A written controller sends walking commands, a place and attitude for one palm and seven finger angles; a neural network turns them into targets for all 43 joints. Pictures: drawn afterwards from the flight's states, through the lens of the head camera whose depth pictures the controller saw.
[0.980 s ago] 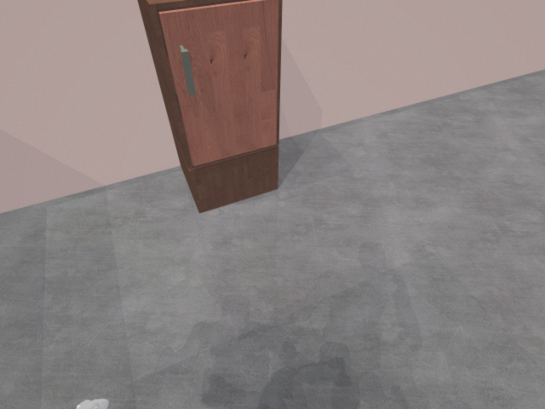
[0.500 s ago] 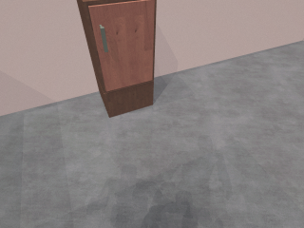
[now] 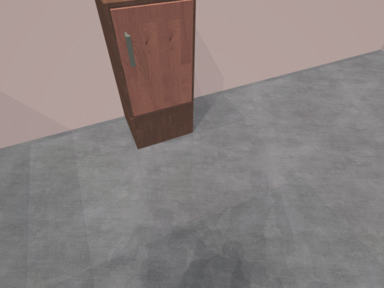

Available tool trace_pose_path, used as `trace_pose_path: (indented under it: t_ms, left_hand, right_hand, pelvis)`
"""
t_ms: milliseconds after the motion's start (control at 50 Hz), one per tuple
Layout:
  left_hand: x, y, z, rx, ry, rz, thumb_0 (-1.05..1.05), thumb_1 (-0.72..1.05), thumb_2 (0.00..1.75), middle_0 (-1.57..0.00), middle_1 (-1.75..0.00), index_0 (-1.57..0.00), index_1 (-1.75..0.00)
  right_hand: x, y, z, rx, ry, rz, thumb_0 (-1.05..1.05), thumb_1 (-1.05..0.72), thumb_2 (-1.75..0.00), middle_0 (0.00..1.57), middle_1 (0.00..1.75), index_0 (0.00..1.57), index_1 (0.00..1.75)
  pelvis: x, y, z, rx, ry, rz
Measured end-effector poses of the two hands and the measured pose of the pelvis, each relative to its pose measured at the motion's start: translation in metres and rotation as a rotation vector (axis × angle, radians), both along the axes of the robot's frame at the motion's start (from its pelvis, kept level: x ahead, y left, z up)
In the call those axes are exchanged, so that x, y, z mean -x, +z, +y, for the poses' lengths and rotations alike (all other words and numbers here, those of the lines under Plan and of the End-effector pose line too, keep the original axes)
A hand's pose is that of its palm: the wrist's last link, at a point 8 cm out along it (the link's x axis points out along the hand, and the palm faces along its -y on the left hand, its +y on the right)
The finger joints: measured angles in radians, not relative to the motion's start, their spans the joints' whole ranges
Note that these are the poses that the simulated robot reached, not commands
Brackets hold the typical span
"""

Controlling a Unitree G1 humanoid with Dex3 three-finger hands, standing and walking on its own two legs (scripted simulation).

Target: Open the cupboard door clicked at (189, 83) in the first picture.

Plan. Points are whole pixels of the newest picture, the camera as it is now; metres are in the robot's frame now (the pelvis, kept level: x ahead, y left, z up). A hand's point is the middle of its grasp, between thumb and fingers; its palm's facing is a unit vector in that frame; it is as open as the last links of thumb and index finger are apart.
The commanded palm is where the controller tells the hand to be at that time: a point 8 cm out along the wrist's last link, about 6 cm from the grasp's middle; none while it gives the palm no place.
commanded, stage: look at it before walking up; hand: left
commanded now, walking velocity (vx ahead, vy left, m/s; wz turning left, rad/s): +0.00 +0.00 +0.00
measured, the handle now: (129, 49) +1.11 +0.36 -0.03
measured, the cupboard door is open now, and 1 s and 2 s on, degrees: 0 0 0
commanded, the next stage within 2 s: walk to a spot facing it in 0.46 s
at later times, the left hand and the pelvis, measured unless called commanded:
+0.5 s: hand out of the picture +0.08 +0.25 -0.15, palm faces -0.03 -0.94 -0.34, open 7.4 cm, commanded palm none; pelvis +0.01 +0.00 +0.00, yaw +0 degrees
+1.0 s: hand out of the picture +0.08 +0.16 -0.18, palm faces -0.09 -0.97 -0.20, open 7.4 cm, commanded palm none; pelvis +0.08 -0.03 -0.02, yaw -10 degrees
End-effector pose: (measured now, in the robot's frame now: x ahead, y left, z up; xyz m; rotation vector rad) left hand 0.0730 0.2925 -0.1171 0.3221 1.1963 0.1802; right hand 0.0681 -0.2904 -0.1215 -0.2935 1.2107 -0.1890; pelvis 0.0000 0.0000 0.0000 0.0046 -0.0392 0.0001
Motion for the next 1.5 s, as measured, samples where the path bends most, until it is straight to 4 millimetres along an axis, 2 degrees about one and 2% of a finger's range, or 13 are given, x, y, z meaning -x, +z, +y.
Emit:
trace_pose_path:
  t_ms: [360, 640, 720, 820, 940, 980, 1020, 1120, 1220, 1320, 1360, 1400, 1500]
  left_hand:
    - [-0.001, -0.001, -0.002, 0.003, 0.005, 0.011, 0.00, 0.90, 0.90, -0.20, -0.30, -0.20, -0.30]
    - [0.001, -0.002, -0.004, 0.002, 0.010, 0.022, 0.00, 0.90, 0.90, -0.20, -0.30, -0.20, -0.30]
    - [0.007, -0.012, -0.014, 0.035, 0.004, 0.069, 0.00, 0.90, 0.90, -0.20, -0.30, -0.20, -0.30]
    - [0.012, -0.026, -0.035, 0.086, -0.014, 0.144, 0.00, 0.90, 0.90, -0.20, -0.30, -0.20, -0.30]
    - [-0.007, -0.040, -0.069, 0.116, -0.035, 0.152, 0.00, 0.90, 0.90, -0.20, -0.30, -0.20, -0.30]
    - [-0.010, -0.038, -0.078, 0.125, -0.019, 0.144, 0.00, 0.90, 0.90, -0.20, -0.30, -0.20, -0.30]
    - [-0.010, -0.033, -0.085, 0.135, -0.021, 0.170, 0.00, 0.90, 0.90, -0.20, -0.30, -0.20, -0.30]
    - [-0.017, -0.025, -0.091, 0.157, -0.053, 0.277, 0.00, 0.90, 0.90, -0.20, -0.30, -0.20, -0.30]
    - [-0.053, -0.029, -0.076, 0.158, -0.072, 0.323, 0.00, 0.90, 0.90, -0.20, -0.30, -0.20, -0.30]
    - [-0.120, -0.053, -0.045, 0.151, -0.095, 0.322, 0.00, 0.90, 0.90, -0.20, -0.30, -0.20, -0.30]
    - [-0.159, -0.059, -0.035, 0.141, -0.134, 0.308, 0.00, 0.90, 0.90, -0.20, -0.30, -0.20, -0.30]
    - [-0.205, -0.057, -0.030, 0.133, -0.191, 0.266, 0.00, 0.90, 0.90, -0.20, -0.30, -0.20, -0.30]
    - [-0.327, -0.037, -0.042, 0.136, -0.322, 0.102, 0.00, 0.91, 0.90, -0.19, -0.30, -0.19, -0.30]
  right_hand:
    - [-0.011, 0.003, -0.003, 0.006, 0.005, -0.007, 0.00, -0.90, -0.90, 0.20, 0.30, 0.21, 0.30]
    - [-0.011, 0.002, -0.002, 0.007, 0.003, -0.004, 0.00, -0.90, -0.90, 0.20, 0.30, 0.21, 0.30]
    - [-0.002, -0.006, 0.008, -0.021, -0.033, 0.004, 0.00, -0.91, -0.90, 0.20, 0.30, 0.21, 0.30]
    - [0.020, -0.022, 0.018, -0.068, -0.119, 0.031, 0.00, -0.90, -0.90, 0.20, 0.30, 0.21, 0.30]
    - [0.045, -0.046, 0.016, -0.109, -0.211, 0.131, 0.00, -0.90, -0.90, 0.20, 0.30, 0.21, 0.30]
    - [0.037, -0.043, 0.016, -0.114, -0.215, 0.158, 0.01, -0.91, -0.90, 0.20, 0.30, 0.21, 0.30]
    - [0.019, -0.035, 0.017, -0.118, -0.220, 0.136, 0.01, -0.91, -0.90, 0.20, 0.30, 0.20, 0.30]
    - [-0.053, -0.017, 0.021, -0.130, -0.248, -0.020, 0.01, -0.91, -0.90, 0.20, 0.30, 0.20, 0.30]
    - [-0.133, -0.005, 0.031, -0.126, -0.238, -0.145, 0.01, -0.91, -0.90, 0.20, 0.30, 0.20, 0.30]
    - [-0.202, -0.007, 0.044, -0.074, -0.230, -0.244, 0.01, -0.91, -0.90, 0.20, 0.30, 0.20, 0.30]
    - [-0.210, -0.005, 0.050, -0.055, -0.257, -0.260, 0.00, -0.91, -0.90, 0.20, 0.30, 0.21, 0.30]
    - [-0.204, -0.001, 0.057, -0.049, -0.309, -0.245, 0.00, -0.91, -0.90, 0.20, 0.30, 0.21, 0.30]
    - [-0.166, 0.002, 0.075, -0.042, -0.480, -0.132, -0.01, -0.92, -0.90, 0.20, 0.30, 0.21, 0.30]
  pelvis:
    - [-0.005, 0.001, -0.002, 0.001, 0.000, 0.002]
    - [-0.007, 0.001, -0.002, 0.002, -0.012, 0.003]
    - [-0.015, -0.003, -0.002, 0.004, -0.050, 0.012]
    - [-0.033, -0.012, -0.007, -0.004, -0.112, 0.026]
    - [-0.059, -0.026, -0.024, 0.014, -0.154, 0.018]
    - [-0.070, -0.022, -0.026, 0.017, -0.165, 0.018]
    - [-0.081, -0.016, -0.027, 0.014, -0.184, 0.022]
    - [-0.112, -0.004, -0.022, 0.005, -0.237, 0.040]
    - [-0.152, -0.006, -0.009, 0.015, -0.279, 0.049]
    - [-0.205, -0.024, 0.011, 0.034, -0.335, 0.047]
    - [-0.219, -0.026, 0.017, 0.029, -0.371, 0.032]
    - [-0.233, -0.021, 0.020, 0.029, -0.407, 0.021]
    - [-0.269, -0.006, 0.025, 0.026, -0.474, 0.025]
